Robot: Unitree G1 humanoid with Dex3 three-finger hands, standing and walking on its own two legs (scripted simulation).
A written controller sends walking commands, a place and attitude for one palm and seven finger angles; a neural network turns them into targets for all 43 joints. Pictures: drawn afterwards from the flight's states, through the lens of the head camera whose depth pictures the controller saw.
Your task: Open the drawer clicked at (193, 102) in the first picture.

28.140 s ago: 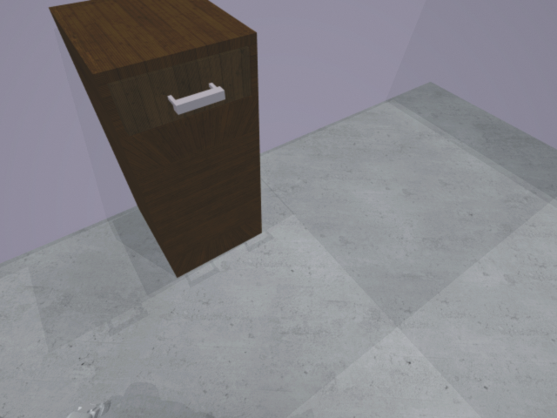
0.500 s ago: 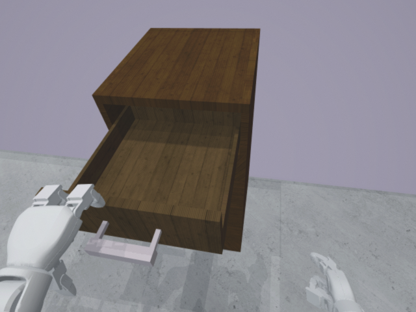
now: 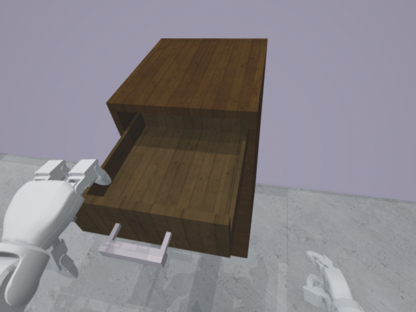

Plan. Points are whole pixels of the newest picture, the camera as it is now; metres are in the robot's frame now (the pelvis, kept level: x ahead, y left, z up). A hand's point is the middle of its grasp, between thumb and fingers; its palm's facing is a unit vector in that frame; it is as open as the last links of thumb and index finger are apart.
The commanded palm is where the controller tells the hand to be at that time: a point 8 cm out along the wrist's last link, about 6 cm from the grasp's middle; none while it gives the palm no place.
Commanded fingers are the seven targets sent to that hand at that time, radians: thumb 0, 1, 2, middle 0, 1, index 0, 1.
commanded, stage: lift the hand off the handle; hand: left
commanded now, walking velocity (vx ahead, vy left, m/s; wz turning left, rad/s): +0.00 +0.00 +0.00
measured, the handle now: (137, 242) +0.24 +0.19 +0.01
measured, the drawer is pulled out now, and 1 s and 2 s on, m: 0.29 0.29 0.29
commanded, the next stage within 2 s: draw the hand back to the body in 0.10 s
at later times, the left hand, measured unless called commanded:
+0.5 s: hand (62, 226) +0.19 +0.25 +0.15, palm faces +0.07 -0.05 -1.00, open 13.9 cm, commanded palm +0.16 +0.25 +0.21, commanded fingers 0.00 -0.50 0.30 -0.30 -1.20 -0.30 -1.20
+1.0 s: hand (73, 213) +0.21 +0.23 +0.16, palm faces +0.39 -0.81 -0.43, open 13.5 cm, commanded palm +0.15 +0.27 +0.20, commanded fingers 0.00 -0.12 0.47 -0.27 -0.95 -0.27 -0.95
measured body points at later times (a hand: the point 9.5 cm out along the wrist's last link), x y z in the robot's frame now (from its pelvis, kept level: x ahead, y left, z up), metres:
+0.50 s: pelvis +0.00 -0.02 +0.00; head +0.00 -0.05 +0.45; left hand +0.18 +0.25 +0.21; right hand +0.22 -0.23 -0.09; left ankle +0.01 +0.09 -0.73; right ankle -0.03 -0.11 -0.73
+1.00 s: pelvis +0.01 +0.00 +0.00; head +0.01 -0.02 +0.45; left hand +0.18 +0.27 +0.19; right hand +0.20 -0.21 -0.08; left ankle +0.01 +0.09 -0.73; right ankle -0.03 -0.11 -0.73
